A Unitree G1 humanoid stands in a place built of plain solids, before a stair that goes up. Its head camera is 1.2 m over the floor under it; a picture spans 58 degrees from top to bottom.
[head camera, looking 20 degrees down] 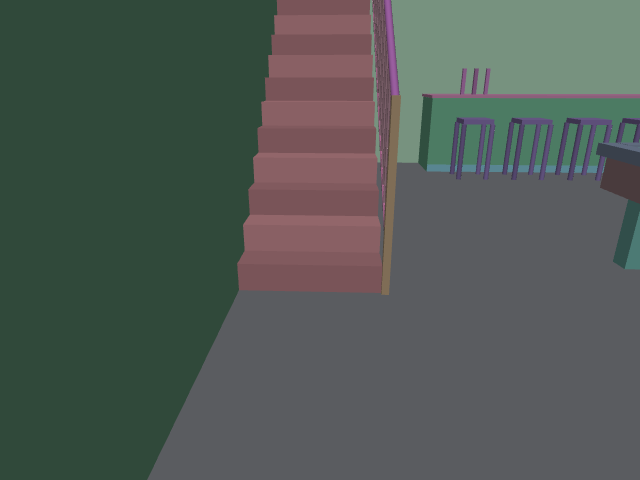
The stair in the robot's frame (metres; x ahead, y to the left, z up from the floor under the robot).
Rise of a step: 0.18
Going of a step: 0.22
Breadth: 0.87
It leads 2 degrees to the right of straight ahead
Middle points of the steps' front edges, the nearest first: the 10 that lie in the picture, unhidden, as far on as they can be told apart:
2.37 0.06 0.18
2.59 0.05 0.35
2.81 0.04 0.53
3.03 0.03 0.71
3.25 0.02 0.88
3.46 0.02 1.06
3.68 0.01 1.24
3.90 0.00 1.41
4.12 -0.01 1.59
4.33 -0.02 1.77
